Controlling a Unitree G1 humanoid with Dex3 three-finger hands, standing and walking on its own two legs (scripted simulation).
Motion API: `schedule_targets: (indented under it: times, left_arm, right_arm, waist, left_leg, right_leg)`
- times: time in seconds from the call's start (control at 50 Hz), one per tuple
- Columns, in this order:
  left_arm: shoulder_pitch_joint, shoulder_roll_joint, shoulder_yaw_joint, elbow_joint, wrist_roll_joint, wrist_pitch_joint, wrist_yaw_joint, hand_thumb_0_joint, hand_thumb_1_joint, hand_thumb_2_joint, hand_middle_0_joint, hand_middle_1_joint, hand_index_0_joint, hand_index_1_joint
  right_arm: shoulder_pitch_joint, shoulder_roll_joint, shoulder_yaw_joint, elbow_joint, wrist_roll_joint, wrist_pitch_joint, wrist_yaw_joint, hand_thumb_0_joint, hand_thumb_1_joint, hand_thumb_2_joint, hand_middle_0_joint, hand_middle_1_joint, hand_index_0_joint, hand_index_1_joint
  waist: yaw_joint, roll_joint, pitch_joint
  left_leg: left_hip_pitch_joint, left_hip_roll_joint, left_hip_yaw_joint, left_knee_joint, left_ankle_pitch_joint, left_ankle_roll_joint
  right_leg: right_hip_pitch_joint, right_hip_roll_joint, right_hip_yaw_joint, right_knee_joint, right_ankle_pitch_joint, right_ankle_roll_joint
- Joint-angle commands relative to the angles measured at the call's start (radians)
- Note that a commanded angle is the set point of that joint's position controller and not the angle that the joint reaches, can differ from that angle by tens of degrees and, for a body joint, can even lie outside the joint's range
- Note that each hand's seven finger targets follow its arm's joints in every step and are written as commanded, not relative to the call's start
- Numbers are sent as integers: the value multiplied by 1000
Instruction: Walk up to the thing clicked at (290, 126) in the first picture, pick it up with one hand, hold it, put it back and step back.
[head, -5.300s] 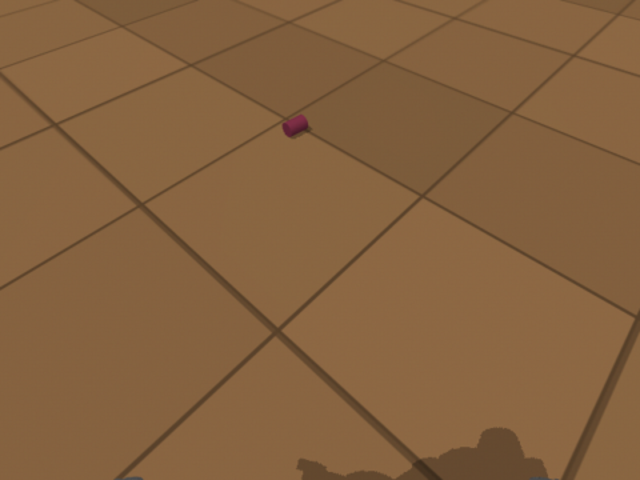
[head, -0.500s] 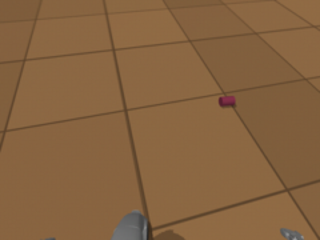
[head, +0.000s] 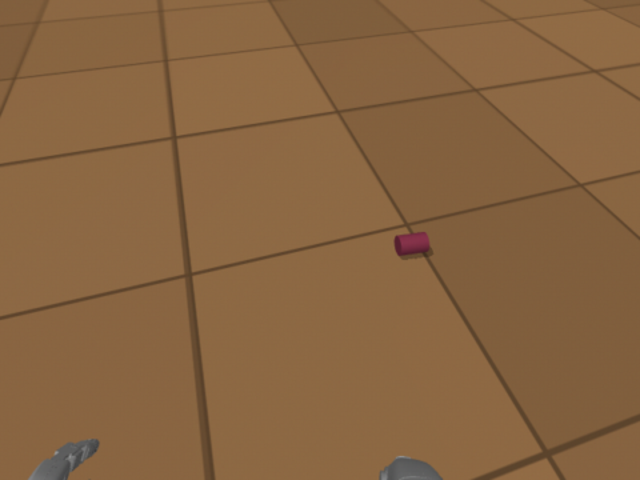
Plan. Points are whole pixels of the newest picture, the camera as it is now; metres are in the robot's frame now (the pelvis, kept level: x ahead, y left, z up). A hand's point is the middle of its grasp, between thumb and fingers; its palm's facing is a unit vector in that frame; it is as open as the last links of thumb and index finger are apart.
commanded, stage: walk up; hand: left
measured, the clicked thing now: (411, 243) +1.02 -0.35 -0.70
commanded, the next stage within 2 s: none
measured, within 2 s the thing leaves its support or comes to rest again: neither
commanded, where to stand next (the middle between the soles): +0.68 -0.63 m, yaw +10 degrees
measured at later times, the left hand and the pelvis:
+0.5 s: hand (229, 429) +0.21 +0.15 -0.14, palm faces +0.03 -0.96 -0.27, open 7.4 cm; pelvis +0.17 -0.13 +0.02, yaw +4 degrees
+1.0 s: hand (346, 360) +0.31 -0.02 -0.13, palm faces +0.12 -0.93 -0.34, open 7.4 cm; pelvis +0.32 -0.31 +0.01, yaw +6 degrees
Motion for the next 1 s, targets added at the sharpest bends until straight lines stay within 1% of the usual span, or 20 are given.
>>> schedule_targets:
  times: [0.0,0.08,0.18,0.24,0.26,0.28,0.3,0.32,0.42,0.58,0.62,0.64,0.66,0.68,0.7,0.78,0.86,0.94,0.96,0.98]
  left_arm:
    - [96,333,79,-68,-16,-28,55,0,900,900,-200,-300,-200,-300]
    - [28,229,49,-59,-10,-34,66,0,900,900,-200,-300,-200,-300]
    - [24,185,21,-109,-1,-29,64,0,900,900,-200,-300,-200,-300]
    - [-24,137,-9,-153,-17,-18,58,0,900,900,-200,-300,-200,-300]
    - [6,94,-21,-163,-19,-17,56,0,900,900,-200,-300,-200,-300]
    - [54,73,-22,-164,-7,-4,55,0,900,900,-200,-300,-200,-300]
    - [103,188,6,-139,-3,19,61,0,900,900,-200,-300,-200,-300]
    - [109,235,19,-119,-3,29,62,0,900,900,-200,-300,-200,-300]
    - [120,191,34,-79,4,30,39,0,900,900,-200,-300,-200,-300]
    - [47,179,50,-83,-2,41,6,0,900,900,-200,-300,-200,-300]
    - [172,174,64,-28,-6,39,11,0,900,900,-200,-300,-200,-300]
    - [248,203,79,11,1,30,21,0,900,900,-200,-300,-200,-300]
    - [350,257,97,37,19,22,36,0,900,900,-200,-300,-200,-300]
    - [309,340,96,-12,24,5,50,0,900,900,-200,-300,-200,-300]
    - [135,373,86,-69,8,1,59,0,900,900,-200,-300,-200,-300]
    - [49,248,55,-71,-4,-10,74,0,900,900,-200,-300,-200,-300]
    - [47,197,28,-107,8,-12,76,0,900,900,-200,-300,-200,-300]
    - [-33,160,-2,-164,-3,4,66,0,900,900,-200,-300,-200,-300]
    - [-3,113,-21,-177,-11,5,62,0,900,900,-200,-300,-200,-300]
    - [37,55,-33,-186,-10,5,62,0,900,900,-200,-300,-200,-300]
  right_arm:
    - [-123,-180,-42,-106,28,-33,-42,0,-900,-900,200,300,200,300]
    - [-5,-174,-37,1,29,-47,-17,0,-900,-900,200,300,200,300]
    - [5,-138,-35,-29,27,-52,-13,0,-900,-900,200,300,200,300]
    - [201,-157,-58,9,19,-66,-34,0,-900,-900,200,300,200,300]
    - [251,-234,-85,7,5,-66,-48,0,-900,-900,200,300,200,300]
    - [246,-317,-107,-29,-3,-61,-61,0,-900,-900,200,300,200,300]
    - [162,-350,-114,-82,25,-58,-68,0,-900,-900,200,300,200,300]
    - [98,-323,-108,-92,46,-53,-67,0,-900,-900,200,300,200,300]
    - [-8,-247,-71,-88,18,-63,-45,0,-900,-900,200,300,200,300]
    - [-95,-333,-102,-84,-2,-50,-32,0,-900,-900,200,300,200,300]
    - [-173,-322,-98,-85,-5,-35,-36,0,-900,-900,200,300,200,300]
    - [-150,-263,-81,-76,-13,-23,-42,0,-900,-900,200,300,200,300]
    - [-146,-161,-51,-76,-15,-10,-47,0,-900,-900,200,300,200,300]
    - [-141,-102,-25,-108,13,-8,-54,0,-900,-900,200,300,200,300]
    - [-150,-170,-50,-102,22,-7,-68,0,-900,-900,200,300,200,300]
    - [-11,-206,-42,26,31,-31,-46,0,-900,-900,200,300,200,300]
    - [13,-167,-39,10,24,-41,-35,0,-900,-900,200,300,200,300]
    - [173,-148,-50,37,24,-55,-46,0,-900,-900,200,300,200,300]
    - [224,-198,-70,44,13,-56,-59,0,-900,-900,200,300,200,300]
    - [255,-281,-97,27,-8,-56,-71,0,-900,-900,200,300,200,300]
  waist:
    - [113,-233,22]
    - [46,-231,45]
    - [53,-164,-6]
    - [-67,-7,-113]
    - [-98,135,-144]
    - [-71,215,-135]
    - [-54,59,-139]
    - [-35,13,-91]
    - [18,111,38]
    - [24,246,9]
    - [112,199,-28]
    - [141,46,-57]
    - [213,-228,-38]
    - [194,-408,15]
    - [123,-318,62]
    - [36,-205,60]
    - [44,-182,45]
    - [-51,-79,-43]
    - [-81,24,-83]
    - [-90,205,-120]
  left_leg:
    - [-546,-122,-12,454,-34,27]
    - [-357,-94,70,170,32,14]
    - [-184,-144,143,-86,146,17]
    - [243,-163,125,-335,432,17]
    - [387,-31,-102,-408,277,54]
    - [453,211,-558,-511,66,118]
    - [363,310,-710,-568,-114,200]
    - [306,293,-631,-565,-134,230]
    - [-3,125,-205,-511,29,193]
    - [-132,88,-79,-469,-141,153]
    - [-247,57,1,-335,-146,115]
    - [-299,-11,74,-133,-158,90]
    - [-437,-108,191,225,-158,55]
    - [-640,-229,119,426,-170,19]
    - [-585,-156,0,478,-100,19]
    - [-403,-90,62,251,33,16]
    - [-251,-120,105,19,60,26]
    - [146,-177,152,-277,363,31]
    - [326,-134,65,-333,376,41]
    - [447,87,-331,-438,132,121]
  right_leg:
    - [337,-304,623,-591,-474,-245]
    - [248,-169,252,-431,-117,-275]
    - [249,-157,149,-375,140,-288]
    - [101,-74,16,-91,244,-208]
    - [-62,0,-30,130,129,-147]
    - [-276,102,17,312,-227,-92]
    - [-274,62,156,427,-251,-64]
    - [-283,23,180,495,-201,-55]
    - [-162,-46,147,345,-99,-23]
    - [-1,-33,31,80,-83,-26]
    - [238,6,-23,-31,-22,-36]
    - [349,58,-47,-87,-80,-28]
    - [410,12,69,-251,-262,-44]
    - [343,-205,556,-527,-497,-119]
    - [231,-275,717,-643,-629,-195]
    - [198,-163,355,-433,-292,-256]
    - [191,-169,279,-390,28,-296]
    - [49,-94,115,-198,114,-230]
    - [-63,-31,61,-38,123,-172]
    - [-251,67,11,202,-78,-105]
